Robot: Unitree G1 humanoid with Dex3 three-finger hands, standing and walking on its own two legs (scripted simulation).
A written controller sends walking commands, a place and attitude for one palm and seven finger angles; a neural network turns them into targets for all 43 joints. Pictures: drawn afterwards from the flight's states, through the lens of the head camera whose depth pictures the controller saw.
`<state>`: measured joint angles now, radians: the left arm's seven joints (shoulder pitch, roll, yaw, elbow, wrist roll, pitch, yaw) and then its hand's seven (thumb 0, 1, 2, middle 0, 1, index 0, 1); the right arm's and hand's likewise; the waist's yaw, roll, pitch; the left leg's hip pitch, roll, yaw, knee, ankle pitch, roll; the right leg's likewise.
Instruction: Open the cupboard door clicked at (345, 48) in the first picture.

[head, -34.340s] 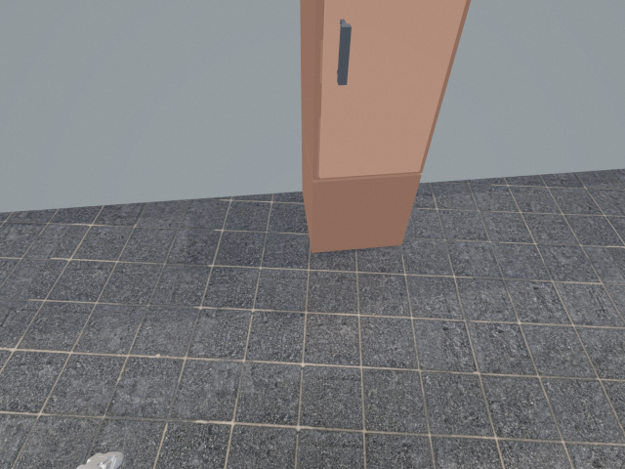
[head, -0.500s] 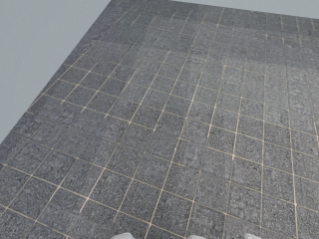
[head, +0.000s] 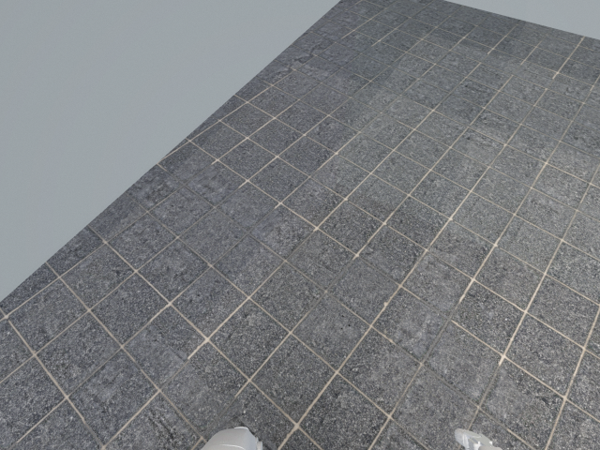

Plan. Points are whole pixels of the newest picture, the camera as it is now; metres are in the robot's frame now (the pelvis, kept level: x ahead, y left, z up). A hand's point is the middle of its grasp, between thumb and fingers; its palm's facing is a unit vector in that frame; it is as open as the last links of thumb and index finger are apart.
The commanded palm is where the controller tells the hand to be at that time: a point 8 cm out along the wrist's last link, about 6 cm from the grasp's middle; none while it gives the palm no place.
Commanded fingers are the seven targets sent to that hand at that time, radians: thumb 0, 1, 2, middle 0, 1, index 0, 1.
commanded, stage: turn to face it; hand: left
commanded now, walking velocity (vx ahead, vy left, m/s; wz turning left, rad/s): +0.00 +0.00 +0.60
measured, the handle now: out of the picture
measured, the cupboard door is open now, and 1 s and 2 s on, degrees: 39 39 39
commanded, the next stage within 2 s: none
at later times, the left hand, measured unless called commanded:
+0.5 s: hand out of the picture +0.06 +0.19 -0.15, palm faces +0.29 -0.91 -0.29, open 7.4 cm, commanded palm none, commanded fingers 0.00 0.90 0.90 -0.20 -0.30 -0.20 -0.30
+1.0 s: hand out of the picture +0.01 +0.22 -0.16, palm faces +0.58 -0.77 -0.27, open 7.4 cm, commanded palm none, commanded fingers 0.00 0.90 0.90 -0.20 -0.30 -0.20 -0.30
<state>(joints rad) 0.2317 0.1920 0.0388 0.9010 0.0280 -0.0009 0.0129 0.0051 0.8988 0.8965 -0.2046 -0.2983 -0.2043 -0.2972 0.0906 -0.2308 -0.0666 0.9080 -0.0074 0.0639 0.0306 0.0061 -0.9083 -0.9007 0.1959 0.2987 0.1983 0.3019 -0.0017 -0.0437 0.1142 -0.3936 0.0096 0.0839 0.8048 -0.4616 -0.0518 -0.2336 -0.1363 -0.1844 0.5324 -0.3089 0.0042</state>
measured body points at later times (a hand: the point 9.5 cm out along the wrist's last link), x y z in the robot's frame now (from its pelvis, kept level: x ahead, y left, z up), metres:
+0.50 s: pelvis +0.03 -0.03 -0.01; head +0.08 -0.04 +0.44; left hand +0.05 +0.24 -0.13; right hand +0.17 -0.27 -0.16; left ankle -0.04 +0.09 -0.66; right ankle +0.05 -0.15 -0.74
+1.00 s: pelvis +0.05 -0.02 +0.00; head +0.09 +0.01 +0.44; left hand -0.02 +0.26 -0.14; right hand +0.26 -0.19 -0.14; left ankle +0.00 +0.08 -0.74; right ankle +0.13 -0.15 -0.70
